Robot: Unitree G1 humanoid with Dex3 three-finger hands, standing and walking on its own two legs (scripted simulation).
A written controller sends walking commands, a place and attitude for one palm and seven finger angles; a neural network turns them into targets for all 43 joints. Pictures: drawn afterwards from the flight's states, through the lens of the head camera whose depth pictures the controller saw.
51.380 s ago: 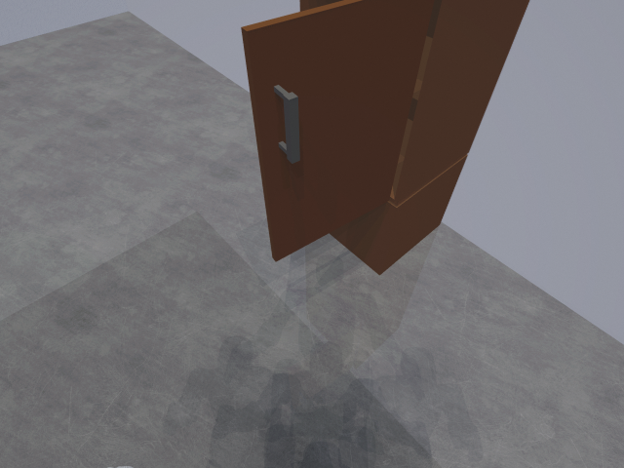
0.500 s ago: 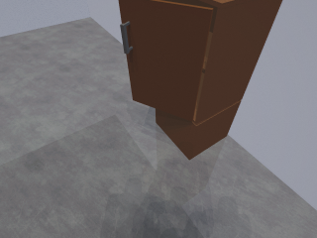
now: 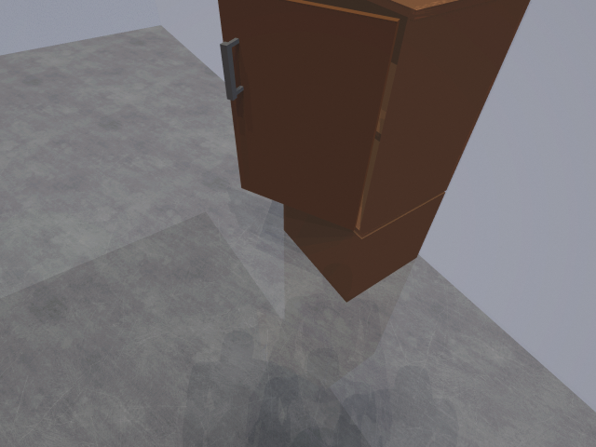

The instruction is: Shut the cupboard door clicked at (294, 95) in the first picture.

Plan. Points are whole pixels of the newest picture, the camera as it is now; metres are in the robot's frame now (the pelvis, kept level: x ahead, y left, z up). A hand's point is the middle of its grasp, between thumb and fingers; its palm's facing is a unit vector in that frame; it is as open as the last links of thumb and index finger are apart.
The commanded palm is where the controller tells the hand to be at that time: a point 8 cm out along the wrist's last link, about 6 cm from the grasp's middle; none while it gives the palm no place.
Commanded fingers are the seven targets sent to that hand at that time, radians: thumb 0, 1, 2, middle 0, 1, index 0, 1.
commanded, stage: look to check the result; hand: left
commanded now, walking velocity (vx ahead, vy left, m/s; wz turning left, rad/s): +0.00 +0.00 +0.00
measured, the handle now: (233, 69) +0.92 +0.20 +0.08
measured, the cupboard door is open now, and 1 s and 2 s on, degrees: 28 28 28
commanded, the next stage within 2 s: walk to a spot facing it in 0.44 s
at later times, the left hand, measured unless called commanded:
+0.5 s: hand out of the picture -0.03 +0.15 -0.18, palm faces +0.03 -0.99 -0.16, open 7.4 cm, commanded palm none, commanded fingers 0.00 0.90 0.90 -0.20 -0.30 -0.20 -0.30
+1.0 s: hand out of the picture +0.01 +0.22 -0.21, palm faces +0.24 -0.95 -0.21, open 7.4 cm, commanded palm none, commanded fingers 0.00 0.90 0.90 -0.20 -0.30 -0.20 -0.30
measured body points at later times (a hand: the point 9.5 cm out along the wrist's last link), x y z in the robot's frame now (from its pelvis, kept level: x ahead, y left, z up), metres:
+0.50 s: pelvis +0.01 +0.00 +0.00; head +0.02 +0.00 +0.45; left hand -0.03 +0.20 -0.16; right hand -0.01 -0.21 -0.16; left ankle +0.03 +0.10 -0.74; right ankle -0.04 -0.11 -0.74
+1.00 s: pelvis +0.01 +0.02 -0.03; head +0.05 +0.06 +0.42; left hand +0.00 +0.27 -0.19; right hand +0.08 -0.22 -0.16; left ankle +0.02 +0.11 -0.74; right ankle -0.04 -0.12 -0.70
